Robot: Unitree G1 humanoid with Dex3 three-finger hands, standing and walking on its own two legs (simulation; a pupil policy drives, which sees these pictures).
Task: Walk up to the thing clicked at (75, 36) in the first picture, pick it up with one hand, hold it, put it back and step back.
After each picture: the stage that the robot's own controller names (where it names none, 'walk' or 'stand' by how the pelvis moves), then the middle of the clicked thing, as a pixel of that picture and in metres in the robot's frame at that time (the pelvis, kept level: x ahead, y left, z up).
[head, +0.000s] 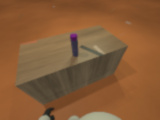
stand; (74, 46) +0.70 +0.21 -0.01
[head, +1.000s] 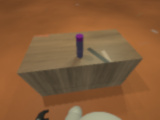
rise first; (79, 47) +0.66 +0.19 +0.01
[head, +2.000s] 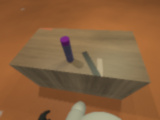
rise first; (67, 50) +0.53 +0.27 +0.01
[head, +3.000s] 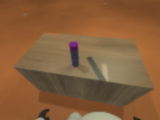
stand; (74, 55) +0.54 +0.19 +0.00
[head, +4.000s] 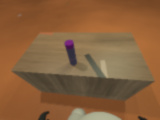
walk; (71, 54) +0.53 +0.22 +0.01
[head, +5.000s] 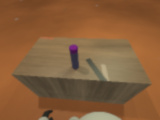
stand; (74, 58) +0.53 +0.19 -0.01
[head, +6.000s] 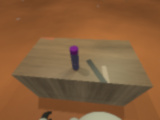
stand; (74, 59) +0.52 +0.18 -0.01
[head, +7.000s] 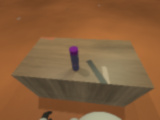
stand; (74, 59) +0.51 +0.18 -0.01
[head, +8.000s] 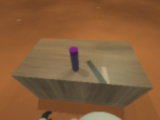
stand; (74, 60) +0.51 +0.18 -0.01
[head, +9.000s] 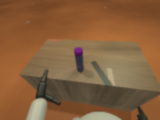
rise first; (79, 60) +0.51 +0.17 -0.01
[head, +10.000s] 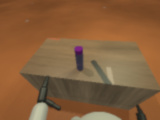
go down; (79, 59) +0.52 +0.16 -0.01
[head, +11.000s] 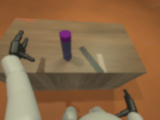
go down; (66, 47) +0.53 +0.16 +0.04
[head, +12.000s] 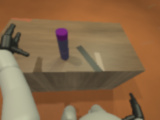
go down; (63, 46) +0.53 +0.17 +0.06
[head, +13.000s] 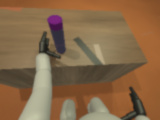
close in; (58, 38) +0.54 +0.17 +0.09
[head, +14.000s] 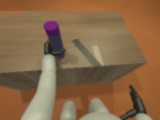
lift; (56, 43) +0.51 +0.18 +0.08
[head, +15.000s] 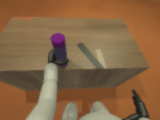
lift; (61, 53) +0.45 +0.18 +0.08
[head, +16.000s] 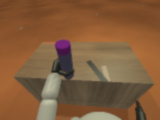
lift; (66, 62) +0.32 +0.16 +0.20
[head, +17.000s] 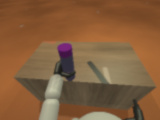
hold; (68, 64) +0.33 +0.16 +0.17
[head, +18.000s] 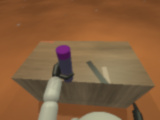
hold; (66, 66) +0.32 +0.17 +0.16
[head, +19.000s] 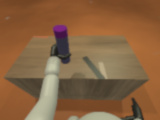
crouch; (63, 47) +0.44 +0.19 +0.18
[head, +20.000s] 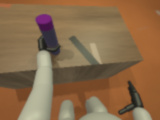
lower; (51, 38) +0.53 +0.19 +0.07
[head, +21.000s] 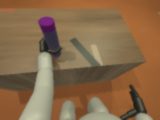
lower; (52, 40) +0.52 +0.19 +0.09
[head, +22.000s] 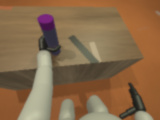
lower; (51, 38) +0.53 +0.18 +0.09
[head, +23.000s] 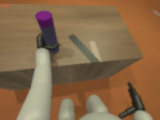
lower; (50, 36) +0.54 +0.19 +0.09
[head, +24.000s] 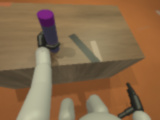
loosen; (51, 35) +0.54 +0.18 +0.10
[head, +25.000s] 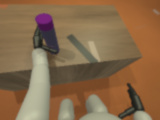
withdraw; (50, 38) +0.53 +0.18 +0.09
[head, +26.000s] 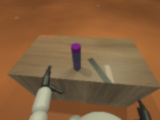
sink last; (76, 58) +0.49 +0.16 +0.04
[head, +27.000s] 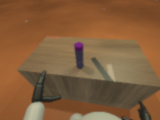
stand; (79, 56) +0.53 +0.16 +0.04
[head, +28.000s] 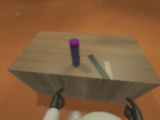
stand; (75, 54) +0.51 +0.17 +0.05
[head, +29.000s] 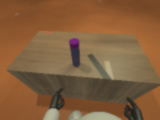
stand; (75, 54) +0.51 +0.17 +0.06
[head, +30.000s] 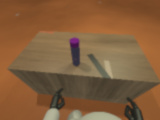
stand; (75, 53) +0.52 +0.17 +0.06
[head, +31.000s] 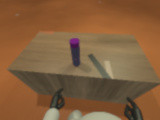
stand; (75, 53) +0.52 +0.17 +0.06
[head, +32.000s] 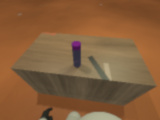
stand; (76, 55) +0.52 +0.16 +0.02
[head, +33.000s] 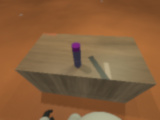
walk; (77, 56) +0.53 +0.16 -0.01
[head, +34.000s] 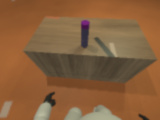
walk; (84, 35) +0.70 +0.11 +0.02
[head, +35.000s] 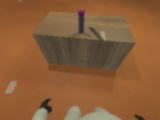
walk; (81, 22) +1.00 +0.20 +0.01
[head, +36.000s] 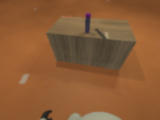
stand; (87, 23) +1.16 +0.15 +0.00
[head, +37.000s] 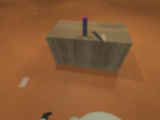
stand; (85, 27) +1.16 +0.17 -0.01
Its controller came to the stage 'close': yes
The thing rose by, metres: 0.20
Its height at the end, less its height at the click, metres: +0.00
